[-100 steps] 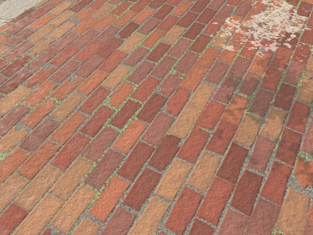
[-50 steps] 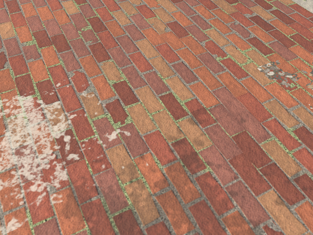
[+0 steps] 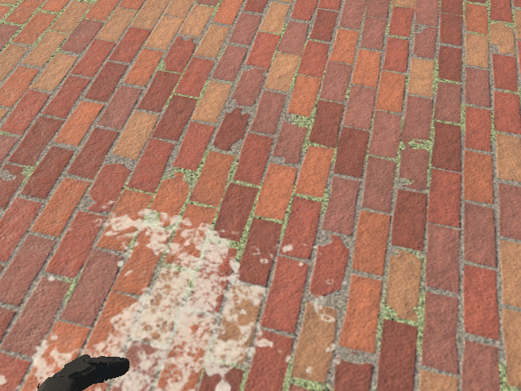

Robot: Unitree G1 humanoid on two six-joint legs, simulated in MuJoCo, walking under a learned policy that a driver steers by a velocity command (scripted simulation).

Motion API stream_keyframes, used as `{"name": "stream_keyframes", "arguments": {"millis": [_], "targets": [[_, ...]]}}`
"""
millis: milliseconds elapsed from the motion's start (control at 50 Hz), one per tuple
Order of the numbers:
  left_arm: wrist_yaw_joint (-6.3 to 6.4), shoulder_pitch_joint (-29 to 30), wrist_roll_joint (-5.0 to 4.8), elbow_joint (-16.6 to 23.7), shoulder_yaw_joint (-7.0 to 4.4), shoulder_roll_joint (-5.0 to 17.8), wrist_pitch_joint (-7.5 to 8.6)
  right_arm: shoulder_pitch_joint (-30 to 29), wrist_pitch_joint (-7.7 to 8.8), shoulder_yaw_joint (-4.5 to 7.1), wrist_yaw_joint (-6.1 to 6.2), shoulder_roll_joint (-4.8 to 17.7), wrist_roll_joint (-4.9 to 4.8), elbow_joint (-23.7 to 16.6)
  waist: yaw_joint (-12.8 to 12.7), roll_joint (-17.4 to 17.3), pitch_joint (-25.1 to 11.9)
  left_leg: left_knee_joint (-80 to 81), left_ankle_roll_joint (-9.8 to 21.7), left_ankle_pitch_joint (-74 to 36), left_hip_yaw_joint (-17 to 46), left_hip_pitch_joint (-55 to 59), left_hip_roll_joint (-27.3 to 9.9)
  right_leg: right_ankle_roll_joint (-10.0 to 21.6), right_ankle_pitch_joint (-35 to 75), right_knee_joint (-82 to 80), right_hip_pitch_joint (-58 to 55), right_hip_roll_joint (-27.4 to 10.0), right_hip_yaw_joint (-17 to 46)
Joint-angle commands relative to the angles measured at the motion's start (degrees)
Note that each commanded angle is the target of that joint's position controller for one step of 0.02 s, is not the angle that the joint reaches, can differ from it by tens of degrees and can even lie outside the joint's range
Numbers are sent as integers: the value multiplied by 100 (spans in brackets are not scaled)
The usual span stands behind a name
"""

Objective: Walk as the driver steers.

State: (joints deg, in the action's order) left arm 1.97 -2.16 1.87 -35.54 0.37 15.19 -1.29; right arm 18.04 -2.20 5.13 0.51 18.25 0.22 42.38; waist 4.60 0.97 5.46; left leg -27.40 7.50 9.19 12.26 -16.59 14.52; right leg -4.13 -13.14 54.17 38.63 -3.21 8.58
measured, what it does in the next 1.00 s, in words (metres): steps on the spot, turning right: right foot, then left foot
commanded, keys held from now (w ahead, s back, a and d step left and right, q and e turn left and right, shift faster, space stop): q+shift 0.08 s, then e+shift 0.88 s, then q+shift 0.04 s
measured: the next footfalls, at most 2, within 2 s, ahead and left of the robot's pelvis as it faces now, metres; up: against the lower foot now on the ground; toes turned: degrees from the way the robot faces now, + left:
right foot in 0.16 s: +0.18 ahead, -0.15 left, +0.00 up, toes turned +16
left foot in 0.60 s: +0.11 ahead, +0.03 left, +0.00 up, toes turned -16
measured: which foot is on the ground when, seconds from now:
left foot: down 0.00-0.16, up 0.18-0.58, down 0.60-1.00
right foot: up 0.00-0.14, down 0.16-0.58, up 0.60-1.00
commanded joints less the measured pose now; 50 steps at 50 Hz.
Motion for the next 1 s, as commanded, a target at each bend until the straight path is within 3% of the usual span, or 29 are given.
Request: {"name": "stream_keyframes", "arguments": {"millis": [20, 80, 100, 140, 160, 180, 200, 220, 240, 260, 280, 300, 320, 380, 480, 520, 560, 580, 600, 620, 640, 660, 680, 720, 740, 820, 920, 960, 1000], "targets": [[21, 99, -58, 391, -156, 630, 61, 85, -12, 291, 30, 959, 35, -457, -93, -531, -960, 290, 234, -2194, 1857, 880, -1505, 56, -36, -485, -355, 374, -49], [33, 120, -129, 378, -160, 746, 188, 9, -25, 311, 2, 978, 86, -530, -82, -740, -860, -7, 236, -2595, 2224, 1077, -1528, 178, -333, -1290, -808, 591, 94], [35, -166, -144, 266, -176, 794, 225, -122, -18, 287, 1, 931, 94, -556, -198, -815, -907, -103, 150, -2703, 2127, 1110, -1542, 233, -319, -1677, -1132, 587, 30], [59, -746, -103, 31, -199, 785, 307, -335, 4, 185, 22, 740, 10, -592, -468, -860, -898, -414, -200, -2219, 1882, 628, -1338, 412, 577, -3020, -2377, 480, -178], [94, -699, -35, 23, -226, 888, 336, -77, 37, 89, 39, 504, -32, -555, -345, -326, -990, -921, -438, -864, 1502, 230, -1068, 652, 1202, -3409, -3055, -94, 367], [102, -371, -6, 221, -225, 1223, 281, 454, 31, -30, 70, 171, 1, -589, -6, 999, -1197, -1836, -720, 1996, 531, -377, -389, 1185, 2949, -3545, -3550, -1532, 1957], [37, -872, 4, -2, -225, 1137, 186, 533, -56, 98, 109, 702, 64, -456, -203, 1178, -1399, -2363, -791, 3000, 42, -373, -76, 1995, 3756, -3605, -3270, -1869, 2898], [-33, -792, -62, -45, -126, 741, 179, 450, -90, 63, 119, 704, 126, -302, -147, 635, -1148, -2556, -821, 2590, 231, -280, -418, 1943, 3305, -3572, -3012, -1632, 2681], [-85, -611, -101, -89, -55, 475, 167, 174, -123, 6, 77, 616, 115, -211, -166, 355, -961, -2270, -872, 2193, 127, -85, -629, 1602, 2416, -3559, -2792, -1080, 1972], [-108, -465, -71, -116, -110, 640, 109, -36, -138, -28, 28, 566, 102, -253, -117, 599, -858, -2000, -944, 1993, -272, -81, -748, 1268, 1718, -3595, -2763, -575, 1611], [-118, -554, -60, -167, -265, 1031, 57, -191, -138, -27, 1, 643, 108, -334, -176, 951, -673, -1978, -986, 1896, -594, -297, -742, 1173, 1720, -3559, -2805, -315, 1622], [-145, -753, -82, -217, -390, 1261, 6, -278, -134, -41, 5, 685, 103, -334, -250, 972, -655, -2086, -1025, 1956, -764, -467, -685, 1159, 1915, -3524, -2939, -232, 1702], [-176, -948, -129, -245, -469, 1353, -26, -379, -138, -65, 14, 679, 90, -360, -318, 873, -722, -2149, -1045, 1986, -777, -605, -671, 1179, 1984, -3503, -3108, -250, 1840], [-240, -1220, -194, -299, -620, 1369, -44, -751, -114, -138, 71, 590, 54, -469, -444, 822, -854, -2081, -1025, 1955, -658, -916, -744, 1275, 1577, -3563, -3470, -236, 2195], [-270, -1356, -151, -353, -780, 1296, -120, -1003, 16, -219, 153, 512, 0, -539, -557, 899, -1040, -1426, -853, 1727, -567, -558, -725, 1316, 848, -3726, -3328, -134, 2619], [-291, -1229, -137, -331, -827, 1296, -165, -865, 76, -238, 185, 487, -12, -501, -504, 924, -1042, -881, -742, 1577, -570, -65, -659, 1205, 547, -3786, -2969, -46, 2733], [-310, -926, -151, -265, -844, 1262, -199, -456, 126, -237, 249, 469, -12, -366, -278, 952, -973, 175, -602, 1118, -648, 881, -614, 888, -119, -3855, -2232, 204, 2694], [-296, -814, -184, -229, -824, 1177, -189, -219, 161, -204, 308, 571, 23, -291, -139, 852, -903, 982, -514, 703, -573, 1559, -840, 569, -843, -3771, -1651, 507, 2503], [-264, -1141, -230, -243, -760, 883, -162, -328, 178, -102, 379, 1018, 59, -358, -342, -70, -1001, 1625, -262, 1439, 480, 2059, -1956, 247, -1904, -2816, -1023, 1022, 1853], [-212, -1398, -227, -210, -766, 752, -142, -1027, 150, -68, 360, 1419, 109, -657, -506, -1245, -928, 1988, 284, 1919, 2058, 1496, -3495, 117, -1992, -972, -543, 1735, 327], [-185, -1212, -41, -315, -869, 1315, -140, -1303, 129, -132, 313, 1084, 211, -651, -565, -557, -472, 1886, 565, 1061, 1537, 596, -3568, 82, -1578, 48, -581, 1039, 32], [-233, -1251, -25, -357, -888, 1298, -167, -1387, 147, -243, 292, 669, 189, -673, -709, -435, -417, 1590, 527, 123, 950, 326, -3221, 145, -1335, 582, -909, 918, -52], [-284, -1443, -7, -446, -859, 1180, -227, -1501, 167, -309, 267, 456, 158, -679, -826, -454, -365, 1395, 382, -569, 304, 352, -2851, 175, -1105, 1039, -908, 865, -128], [-399, -1619, -65, -520, -802, 1082, -324, -1409, 185, -330, 273, 426, 162, -742, -771, -778, -436, 1103, 312, -1606, -393, 725, -2563, 135, -956, 1577, -665, 758, -417], [-438, -1439, -103, -444, -767, 1059, -340, -1177, 187, -319, 262, 449, 162, -697, -649, -773, -440, 1001, 310, -1968, -553, 987, -2556, 93, -927, 1395, -531, 664, -518], [-549, -735, -150, -126, -636, 880, -364, -381, 173, -184, 230, 678, 164, -493, -192, -939, -502, 745, 398, -2784, -770, 1912, -2851, -35, -1055, 557, -234, 403, -806], [-635, -395, -216, 166, -553, 705, -405, -417, 204, -73, 103, 795, 188, -501, -206, -1085, -627, 526, 288, -2894, -1402, 1553, -3060, 143, -1159, -504, -1125, 276, -1182], [-630, -361, -236, 244, -547, 685, -409, -480, 223, -33, 45, 834, 163, -517, -246, -1180, -710, 329, 159, -2878, -1668, 1349, -3095, 262, -1152, -975, -1591, 345, -1395], [-579, -414, -193, 262, -525, 634, -386, -286, 233, -13, 10, 887, 105, -397, -247, -1250, -801, -8, 116, -2987, -1571, 1159, -3053, 411, -1221, -1723, -2102, 562, -1345]]}}
Keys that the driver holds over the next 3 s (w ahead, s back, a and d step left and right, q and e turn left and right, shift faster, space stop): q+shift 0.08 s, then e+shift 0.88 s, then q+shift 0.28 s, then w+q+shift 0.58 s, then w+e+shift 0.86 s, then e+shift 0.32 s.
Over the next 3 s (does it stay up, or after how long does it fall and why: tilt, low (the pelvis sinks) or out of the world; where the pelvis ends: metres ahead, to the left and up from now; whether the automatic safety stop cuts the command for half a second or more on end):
stays up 1.27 0.01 -0.01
